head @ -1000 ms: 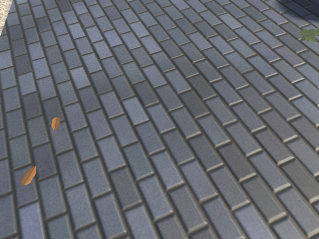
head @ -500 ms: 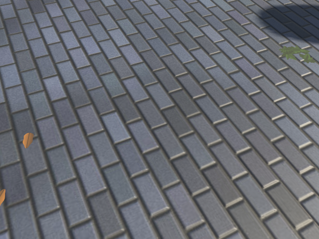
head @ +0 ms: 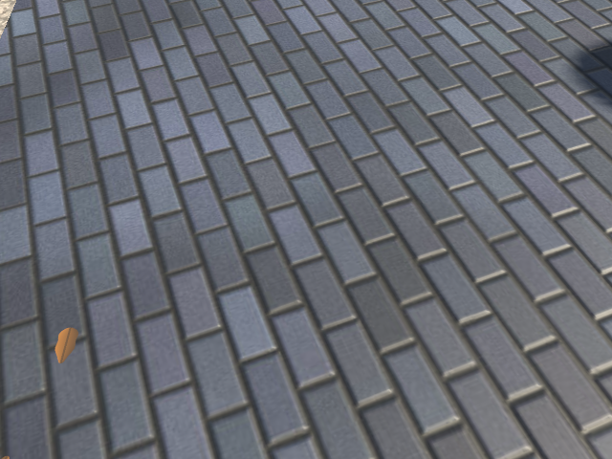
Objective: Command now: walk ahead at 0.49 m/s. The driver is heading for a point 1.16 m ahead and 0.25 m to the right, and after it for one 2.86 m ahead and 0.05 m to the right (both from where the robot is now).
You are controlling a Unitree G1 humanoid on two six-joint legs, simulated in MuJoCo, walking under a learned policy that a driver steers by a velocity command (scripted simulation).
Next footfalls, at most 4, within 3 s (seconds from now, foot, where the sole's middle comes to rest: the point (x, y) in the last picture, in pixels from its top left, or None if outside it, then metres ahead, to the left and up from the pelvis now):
0.26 left None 0.33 0.16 -0.78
0.80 right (396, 418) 0.58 -0.12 -0.78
1.28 left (363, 287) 0.93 -0.05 -0.78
1.78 right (496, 253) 1.06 -0.41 -0.78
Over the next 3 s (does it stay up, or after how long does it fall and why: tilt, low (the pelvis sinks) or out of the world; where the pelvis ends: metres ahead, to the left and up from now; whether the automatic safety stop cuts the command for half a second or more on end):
stays up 1.08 -0.29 0.00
